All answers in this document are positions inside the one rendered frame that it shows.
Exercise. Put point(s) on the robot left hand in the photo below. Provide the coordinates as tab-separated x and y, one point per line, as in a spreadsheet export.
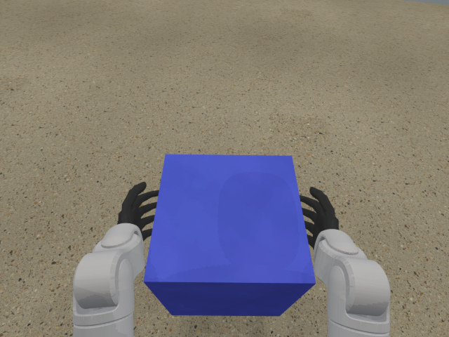
132	212

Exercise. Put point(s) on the robot right forearm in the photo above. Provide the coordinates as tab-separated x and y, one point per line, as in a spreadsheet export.
358	288

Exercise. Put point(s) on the robot right hand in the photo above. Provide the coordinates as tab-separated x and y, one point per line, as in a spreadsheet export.
324	218

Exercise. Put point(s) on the carton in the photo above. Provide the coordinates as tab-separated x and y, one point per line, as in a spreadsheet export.
228	237

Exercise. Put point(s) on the robot left forearm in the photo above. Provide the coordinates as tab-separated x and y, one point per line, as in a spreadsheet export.
103	287

